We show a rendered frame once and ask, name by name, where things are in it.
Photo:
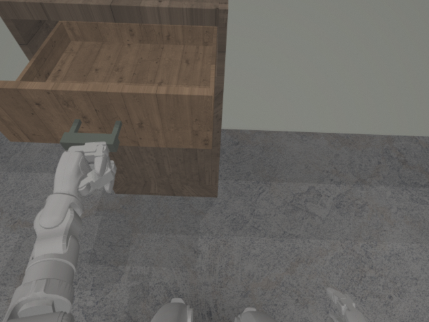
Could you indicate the right robot shin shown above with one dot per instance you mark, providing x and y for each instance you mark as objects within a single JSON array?
[{"x": 249, "y": 309}]

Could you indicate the drawer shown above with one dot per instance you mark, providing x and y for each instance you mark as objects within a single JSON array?
[{"x": 158, "y": 80}]

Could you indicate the robot left hand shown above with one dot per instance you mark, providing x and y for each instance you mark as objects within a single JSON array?
[{"x": 76, "y": 177}]

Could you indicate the robot right hand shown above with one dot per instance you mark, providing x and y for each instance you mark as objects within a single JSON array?
[{"x": 346, "y": 307}]

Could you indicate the handle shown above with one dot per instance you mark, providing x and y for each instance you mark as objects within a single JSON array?
[{"x": 73, "y": 138}]

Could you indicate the robot left forearm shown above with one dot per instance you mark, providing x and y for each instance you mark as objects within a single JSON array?
[{"x": 47, "y": 284}]

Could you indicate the cabinet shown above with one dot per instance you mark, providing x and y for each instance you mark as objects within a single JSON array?
[{"x": 185, "y": 172}]

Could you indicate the robot left thigh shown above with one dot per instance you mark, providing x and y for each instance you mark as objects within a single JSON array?
[{"x": 174, "y": 312}]

